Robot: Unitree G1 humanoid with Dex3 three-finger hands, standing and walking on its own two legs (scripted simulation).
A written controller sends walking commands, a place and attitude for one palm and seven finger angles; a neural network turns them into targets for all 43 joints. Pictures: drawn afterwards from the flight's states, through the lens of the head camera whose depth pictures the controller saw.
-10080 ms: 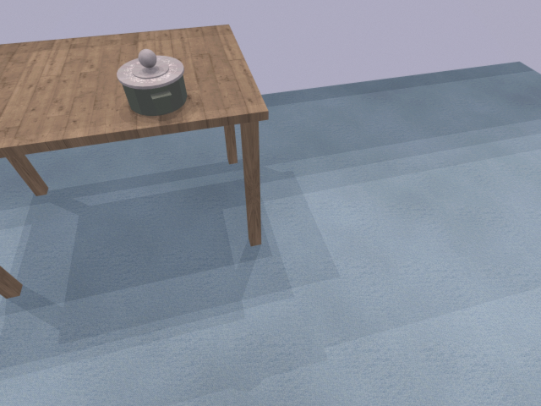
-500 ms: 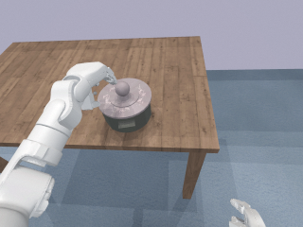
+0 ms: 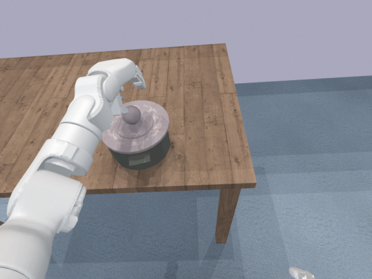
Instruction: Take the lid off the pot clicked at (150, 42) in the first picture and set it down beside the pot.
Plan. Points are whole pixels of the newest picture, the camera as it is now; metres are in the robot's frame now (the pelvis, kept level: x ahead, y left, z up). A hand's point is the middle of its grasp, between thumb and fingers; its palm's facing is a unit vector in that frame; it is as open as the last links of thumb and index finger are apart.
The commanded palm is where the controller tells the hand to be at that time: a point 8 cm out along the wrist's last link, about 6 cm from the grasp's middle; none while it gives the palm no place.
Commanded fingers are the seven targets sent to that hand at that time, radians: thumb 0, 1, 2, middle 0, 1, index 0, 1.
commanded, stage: move the open hand above the knob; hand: left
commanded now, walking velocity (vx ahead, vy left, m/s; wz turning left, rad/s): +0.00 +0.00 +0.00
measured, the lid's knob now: (131, 115) +0.49 +0.14 +0.07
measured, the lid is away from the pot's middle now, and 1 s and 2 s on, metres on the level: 0.00 0.00 0.00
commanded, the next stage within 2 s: lower the open fingers around the knob in 0.90 s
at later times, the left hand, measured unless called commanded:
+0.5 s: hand (105, 105) +0.44 +0.16 +0.15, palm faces -0.28 -0.09 -0.96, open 10.2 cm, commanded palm +0.43 +0.16 +0.22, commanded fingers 0.00 -0.30 1.41 -0.83 -0.08 -0.83 -0.08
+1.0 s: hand (121, 98) +0.46 +0.13 +0.16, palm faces -0.29 -0.07 -0.95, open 10.2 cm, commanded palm +0.45 +0.14 +0.22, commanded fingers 0.00 -0.30 1.41 -0.83 -0.08 -0.83 -0.08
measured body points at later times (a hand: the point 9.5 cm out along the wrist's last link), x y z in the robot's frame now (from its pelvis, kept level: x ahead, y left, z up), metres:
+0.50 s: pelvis +0.00 +0.00 +0.00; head +0.02 -0.03 +0.45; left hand +0.45 +0.17 +0.21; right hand +0.14 -0.26 -0.12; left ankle +0.04 +0.11 -0.74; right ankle -0.07 -0.12 -0.74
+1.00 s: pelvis -0.01 +0.01 +0.00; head +0.02 -0.02 +0.45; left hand +0.47 +0.14 +0.21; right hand +0.07 -0.24 -0.14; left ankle +0.04 +0.11 -0.74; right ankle -0.07 -0.12 -0.74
